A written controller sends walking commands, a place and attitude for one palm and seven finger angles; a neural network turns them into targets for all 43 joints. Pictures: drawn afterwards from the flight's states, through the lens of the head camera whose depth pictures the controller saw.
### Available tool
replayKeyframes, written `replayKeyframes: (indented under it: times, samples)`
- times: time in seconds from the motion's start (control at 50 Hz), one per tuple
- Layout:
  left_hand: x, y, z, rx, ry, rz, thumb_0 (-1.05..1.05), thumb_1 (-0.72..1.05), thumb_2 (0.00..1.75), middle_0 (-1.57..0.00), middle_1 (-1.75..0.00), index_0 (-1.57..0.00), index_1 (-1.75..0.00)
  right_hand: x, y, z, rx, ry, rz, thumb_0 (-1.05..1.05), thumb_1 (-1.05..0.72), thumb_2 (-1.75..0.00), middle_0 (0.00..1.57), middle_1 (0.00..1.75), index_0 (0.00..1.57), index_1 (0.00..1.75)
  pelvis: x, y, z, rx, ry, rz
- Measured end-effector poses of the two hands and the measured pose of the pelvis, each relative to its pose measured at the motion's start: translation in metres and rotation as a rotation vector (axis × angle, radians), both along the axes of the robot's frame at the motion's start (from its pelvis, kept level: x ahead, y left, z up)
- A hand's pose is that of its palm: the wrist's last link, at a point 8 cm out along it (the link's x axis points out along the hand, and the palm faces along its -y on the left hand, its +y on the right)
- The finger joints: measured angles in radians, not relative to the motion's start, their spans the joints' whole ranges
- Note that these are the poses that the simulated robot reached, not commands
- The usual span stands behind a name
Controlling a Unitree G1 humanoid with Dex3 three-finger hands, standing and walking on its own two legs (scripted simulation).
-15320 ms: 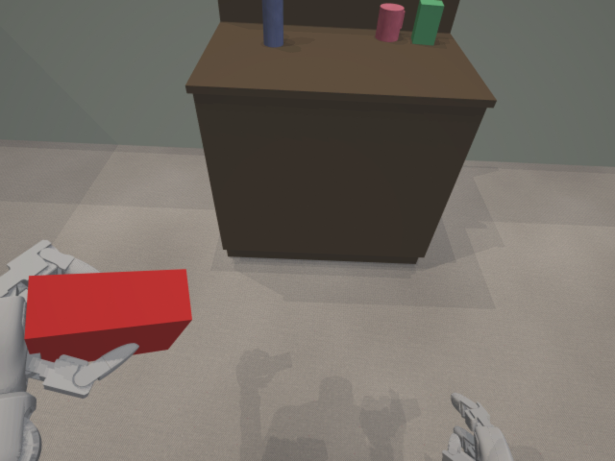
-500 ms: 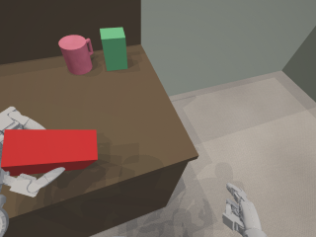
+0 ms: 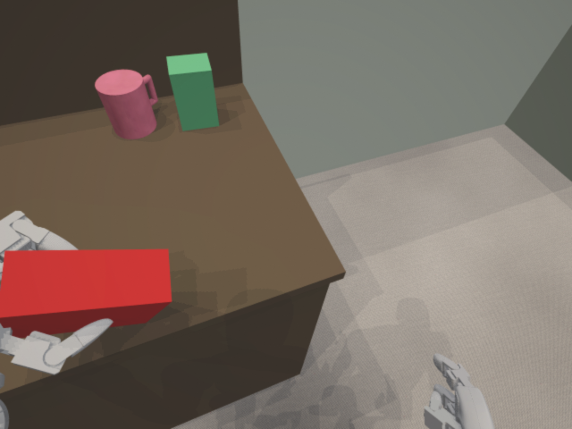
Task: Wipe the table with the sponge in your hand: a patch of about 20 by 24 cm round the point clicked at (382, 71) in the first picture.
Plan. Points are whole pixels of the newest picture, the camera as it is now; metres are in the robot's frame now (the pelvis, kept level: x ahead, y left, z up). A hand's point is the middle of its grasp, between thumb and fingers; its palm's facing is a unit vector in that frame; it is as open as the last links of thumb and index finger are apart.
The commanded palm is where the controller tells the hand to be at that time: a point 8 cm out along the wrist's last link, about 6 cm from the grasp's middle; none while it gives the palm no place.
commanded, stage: come to a stop and stand still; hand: left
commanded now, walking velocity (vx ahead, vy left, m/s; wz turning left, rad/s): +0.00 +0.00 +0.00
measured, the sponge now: (113, 292) +0.23 +0.20 +0.13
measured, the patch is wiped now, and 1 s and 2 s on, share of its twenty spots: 0.00 0.00 0.00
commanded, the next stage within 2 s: look again from close up in 0.70 s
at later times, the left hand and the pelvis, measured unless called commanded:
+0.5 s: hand out of the picture +0.24 +0.33 +0.16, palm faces +0.40 -0.84 -0.37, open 9.7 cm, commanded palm +0.18 +0.35 +0.18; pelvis +0.01 +0.07 +0.00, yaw -1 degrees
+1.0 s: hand out of the picture +0.23 +0.31 +0.16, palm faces +0.39 -0.84 -0.37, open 9.7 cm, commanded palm +0.17 +0.34 +0.18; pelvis +0.01 +0.06 +0.00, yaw +0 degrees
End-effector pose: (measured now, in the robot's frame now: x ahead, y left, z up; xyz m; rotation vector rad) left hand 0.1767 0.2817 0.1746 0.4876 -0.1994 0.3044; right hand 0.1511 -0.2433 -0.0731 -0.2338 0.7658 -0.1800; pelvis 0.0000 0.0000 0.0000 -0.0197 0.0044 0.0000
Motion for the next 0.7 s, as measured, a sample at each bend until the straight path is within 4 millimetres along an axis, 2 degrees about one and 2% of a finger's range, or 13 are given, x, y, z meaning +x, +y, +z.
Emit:
replayKeyframes:
  times: [0.04, 0.06, 0.1, 0.16, 0.2, 0.3, 0.36, 0.46, 0.52, 0.7]
  samples:
    - [0.0, 0.007, -0.002, -0.013, -0.003, 0.016, 0.0, -0.45, 1.02, -0.78, -1.35, -0.77, -1.35, -0.001, 0.008, 0.0, 0.0, 0.009, 0.006, 0.01, -0.91, -0.9, 0.2, 0.3, 0.2, 0.29, 0.002, 0.005, 0.001, 0.001, -0.006, 0.001]
    - [0.004, 0.014, 0.004, 0.047, -0.016, 0.006, 0.0, -0.45, 1.02, -0.78, -1.35, -0.77, -1.35, -0.001, 0.012, 0.0, -0.015, 0.012, 0.029, 0.01, -0.91, -0.9, 0.2, 0.3, 0.2, 0.29, 0.002, 0.007, 0.001, -0.002, -0.007, 0.001]
    - [0.014, 0.038, 0.017, 0.124, -0.09, 0.012, 0.0, -0.45, 1.02, -0.79, -1.35, -0.78, -1.35, -0.002, 0.023, -0.001, -0.021, 0.027, 0.071, 0.01, -0.91, -0.9, 0.2, 0.3, 0.2, 0.29, 0.0, 0.011, 0.002, 0.003, -0.004, 0.004]
    - [0.026, 0.066, 0.023, 0.082, -0.156, 0.074, 0.0, -0.45, 1.02, -0.78, -1.35, -0.77, -1.35, 0.001, 0.04, 0.002, 0.006, -0.006, 0.087, 0.01, -0.91, -0.9, 0.2, 0.3, 0.2, 0.29, -0.002, 0.024, 0.002, 0.009, -0.009, -0.018]
    - [0.028, 0.068, 0.019, 0.033, -0.159, 0.064, 0.0, -0.45, 1.02, -0.78, -1.36, -0.77, -1.35, 0.004, 0.05, 0.008, 0.027, -0.052, 0.078, 0.01, -0.91, -0.9, 0.2, 0.3, 0.2, 0.3, -0.002, 0.035, 0.002, 0.01, -0.014, -0.035]
    - [0.027, 0.051, -0.008, -0.038, -0.063, -0.067, 0.0, -0.45, 1.02, -0.78, -1.36, -0.77, -1.36, 0.012, 0.077, 0.018, 0.047, -0.122, 0.064, 0.01, -0.91, -0.9, 0.2, 0.3, 0.2, 0.3, 0.002, 0.058, 0.001, 0.012, -0.016, -0.049]
    - [0.024, 0.057, -0.015, -0.031, -0.033, -0.087, 0.0, -0.45, 1.02, -0.78, -1.36, -0.77, -1.35, 0.017, 0.091, 0.019, 0.045, -0.118, 0.075, 0.01, -0.9, -0.9, 0.2, 0.3, 0.2, 0.3, 0.004, 0.065, 0.001, 0.009, -0.018, -0.038]
    - [0.02, 0.085, -0.007, -0.007, -0.087, -0.006, 0.0, -0.45, 1.02, -0.78, -1.35, -0.77, -1.35, 0.025, 0.108, 0.017, 0.037, -0.089, 0.118, 0.01, -0.9, -0.9, 0.2, 0.3, 0.2, 0.3, 0.009, 0.071, 0.001, -0.003, -0.023, -0.02]
    - [0.019, 0.094, 0.0, -0.02, -0.141, 0.037, 0.0, -0.45, 1.02, -0.78, -1.35, -0.77, -1.35, 0.032, 0.113, 0.017, 0.033, -0.082, 0.14, 0.01, -0.9, -0.9, 0.2, 0.3, 0.2, 0.3, 0.012, 0.074, 0.001, -0.008, -0.024, -0.017]
    - [0.027, 0.085, -0.005, -0.06, -0.123, 0.006, 0.0, -0.45, 1.02, -0.78, -1.36, -0.77, -1.35, 0.046, 0.114, 0.023, 0.033, -0.112, 0.13, 0.01, -0.9, -0.9, 0.2, 0.3, 0.21, 0.3, 0.015, 0.078, 0.002, -0.009, -0.028, -0.016]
